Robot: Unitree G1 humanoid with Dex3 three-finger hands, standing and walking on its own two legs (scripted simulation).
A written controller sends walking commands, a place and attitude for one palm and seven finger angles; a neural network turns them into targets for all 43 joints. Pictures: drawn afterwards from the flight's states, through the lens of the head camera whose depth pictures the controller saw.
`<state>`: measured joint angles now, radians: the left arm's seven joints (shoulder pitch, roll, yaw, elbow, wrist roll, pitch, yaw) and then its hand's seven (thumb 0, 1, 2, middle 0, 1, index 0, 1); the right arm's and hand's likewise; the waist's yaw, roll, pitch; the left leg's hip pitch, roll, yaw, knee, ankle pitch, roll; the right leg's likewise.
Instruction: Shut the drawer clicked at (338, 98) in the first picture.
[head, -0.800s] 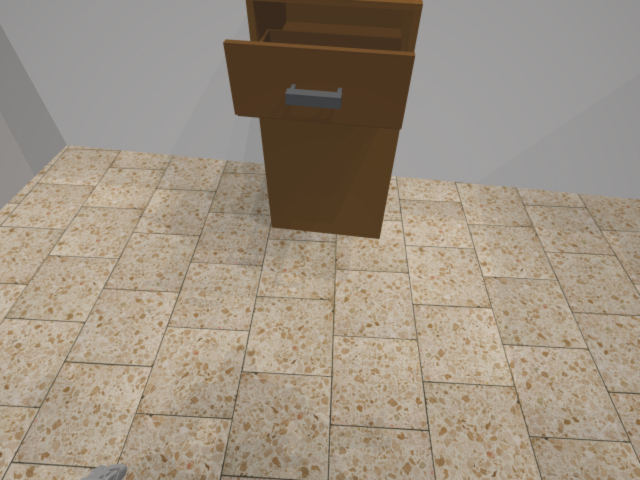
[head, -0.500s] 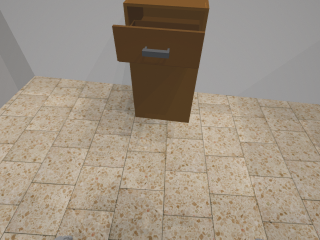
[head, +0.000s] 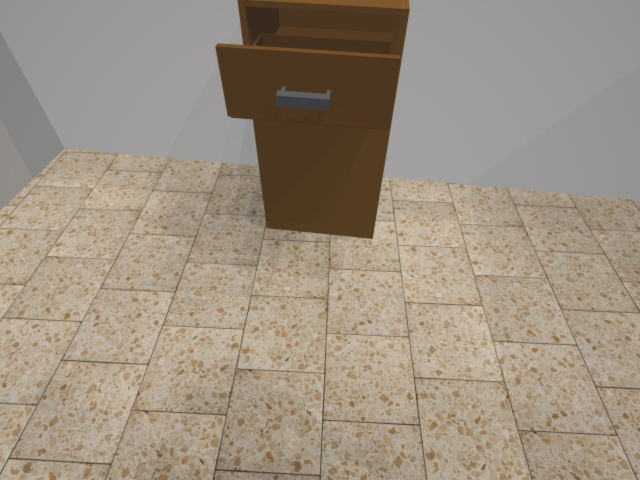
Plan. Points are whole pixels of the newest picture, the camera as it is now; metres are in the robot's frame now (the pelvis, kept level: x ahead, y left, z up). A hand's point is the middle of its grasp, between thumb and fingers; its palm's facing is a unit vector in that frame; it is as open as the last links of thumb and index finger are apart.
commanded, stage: stand and wait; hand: left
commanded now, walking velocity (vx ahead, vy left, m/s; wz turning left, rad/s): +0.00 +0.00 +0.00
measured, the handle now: (304, 95) +0.93 +0.09 +0.03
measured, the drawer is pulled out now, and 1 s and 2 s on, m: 0.29 0.29 0.29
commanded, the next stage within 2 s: look at it before walking up in 0.02 s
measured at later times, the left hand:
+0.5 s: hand out of the picture +0.07 +0.25 -0.15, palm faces -0.02 -0.94 -0.33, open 7.4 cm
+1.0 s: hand out of the picture +0.04 +0.21 -0.18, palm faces -0.03 -0.97 -0.22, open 7.4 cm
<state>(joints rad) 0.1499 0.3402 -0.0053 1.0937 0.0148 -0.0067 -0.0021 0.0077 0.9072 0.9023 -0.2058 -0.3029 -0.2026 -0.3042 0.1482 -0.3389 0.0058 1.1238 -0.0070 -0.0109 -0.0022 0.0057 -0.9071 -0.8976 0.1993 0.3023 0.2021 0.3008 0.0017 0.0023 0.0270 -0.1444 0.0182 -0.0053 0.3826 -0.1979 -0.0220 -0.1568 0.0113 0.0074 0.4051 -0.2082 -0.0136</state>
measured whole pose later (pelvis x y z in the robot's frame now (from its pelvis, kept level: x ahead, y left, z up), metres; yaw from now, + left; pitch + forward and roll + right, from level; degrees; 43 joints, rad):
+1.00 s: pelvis +0.04 +0.01 -0.01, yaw -3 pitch -2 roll +0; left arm 0.32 0.24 0.01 1.09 0.03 0.01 -0.02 0.01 0.91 0.90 -0.20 -0.30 -0.20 -0.30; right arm 0.26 -0.24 0.00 1.11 -0.02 -0.02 0.00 0.00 -0.91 -0.90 0.20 0.30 0.20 0.30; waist 0.02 -0.01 -0.01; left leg -0.17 0.04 0.04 0.54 -0.34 -0.01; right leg -0.20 0.03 0.06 0.55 -0.33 -0.02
